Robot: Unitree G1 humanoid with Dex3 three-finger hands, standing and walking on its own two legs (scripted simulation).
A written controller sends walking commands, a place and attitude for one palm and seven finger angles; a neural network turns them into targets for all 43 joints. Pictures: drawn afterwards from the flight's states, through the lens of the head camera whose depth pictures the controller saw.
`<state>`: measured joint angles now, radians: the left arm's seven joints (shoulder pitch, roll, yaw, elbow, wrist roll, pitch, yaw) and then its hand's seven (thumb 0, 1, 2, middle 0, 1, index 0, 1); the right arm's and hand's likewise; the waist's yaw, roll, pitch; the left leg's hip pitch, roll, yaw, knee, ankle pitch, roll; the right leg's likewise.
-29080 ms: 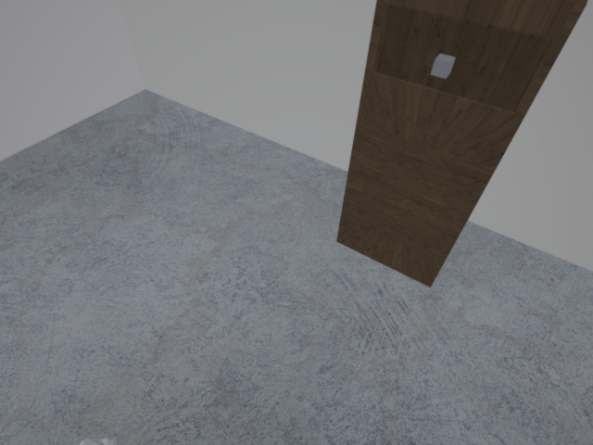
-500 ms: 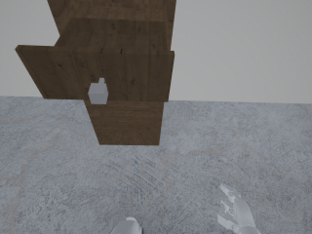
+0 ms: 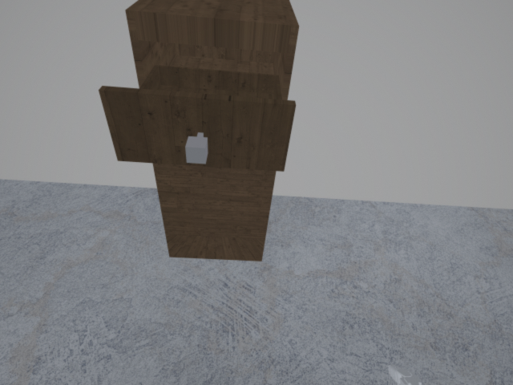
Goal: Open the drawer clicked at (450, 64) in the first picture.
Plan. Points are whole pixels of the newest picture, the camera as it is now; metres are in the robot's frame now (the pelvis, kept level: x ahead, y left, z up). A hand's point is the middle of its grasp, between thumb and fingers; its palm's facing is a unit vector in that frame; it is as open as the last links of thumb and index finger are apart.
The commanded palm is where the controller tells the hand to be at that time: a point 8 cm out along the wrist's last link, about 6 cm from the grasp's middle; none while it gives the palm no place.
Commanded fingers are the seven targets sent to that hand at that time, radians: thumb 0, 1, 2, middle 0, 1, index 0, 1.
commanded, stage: stop stepping back and stand still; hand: left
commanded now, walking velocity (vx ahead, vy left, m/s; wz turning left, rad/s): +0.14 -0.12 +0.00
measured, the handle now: (198, 144) +0.54 +0.17 +0.11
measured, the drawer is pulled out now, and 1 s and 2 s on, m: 0.30 0.30 0.30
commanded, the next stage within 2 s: let the arm hang, fingers relaxed in 0.34 s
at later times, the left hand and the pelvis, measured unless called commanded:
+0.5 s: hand (15, 194) +0.21 +0.27 +0.26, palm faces +0.56 -0.71 -0.43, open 7.4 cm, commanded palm none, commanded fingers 0.00 0.90 0.90 -0.20 -0.30 -0.20 -0.30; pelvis -0.01 +0.01 -0.01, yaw +2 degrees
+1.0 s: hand out of the picture -0.02 +0.19 -0.17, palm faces +0.12 -0.96 -0.26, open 7.1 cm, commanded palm none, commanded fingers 0.00 0.90 0.90 -0.20 -0.30 -0.20 -0.30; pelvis +0.00 -0.02 +0.01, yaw +6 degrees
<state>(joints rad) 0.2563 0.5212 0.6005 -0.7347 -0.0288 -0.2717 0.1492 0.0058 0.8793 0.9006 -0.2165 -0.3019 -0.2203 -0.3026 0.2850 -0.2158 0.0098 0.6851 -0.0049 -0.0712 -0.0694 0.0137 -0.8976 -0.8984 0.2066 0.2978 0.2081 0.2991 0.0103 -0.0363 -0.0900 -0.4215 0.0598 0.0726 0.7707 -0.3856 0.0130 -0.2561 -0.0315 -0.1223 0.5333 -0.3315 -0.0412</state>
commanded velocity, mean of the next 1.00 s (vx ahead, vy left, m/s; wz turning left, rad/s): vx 0.03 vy -0.02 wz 0.00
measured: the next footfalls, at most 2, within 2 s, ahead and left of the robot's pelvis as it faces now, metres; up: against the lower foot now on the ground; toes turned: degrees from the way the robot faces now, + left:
left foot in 0.04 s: +0.08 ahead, +0.13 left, +0.00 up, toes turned +5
right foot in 0.28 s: +0.07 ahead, -0.12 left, +0.00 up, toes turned +4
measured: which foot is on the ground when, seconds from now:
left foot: up 0.00-0.02, down 0.04-0.68, up 0.70-0.80, down 0.82-1.00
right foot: down 0.00-0.04, up 0.06-0.26, down 0.28-1.00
